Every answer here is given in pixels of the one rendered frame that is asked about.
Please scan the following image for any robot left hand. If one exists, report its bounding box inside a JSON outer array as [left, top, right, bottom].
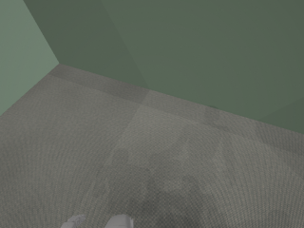
[[61, 214, 86, 228]]

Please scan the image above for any left robot thigh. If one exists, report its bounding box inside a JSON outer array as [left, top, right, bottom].
[[105, 214, 134, 228]]

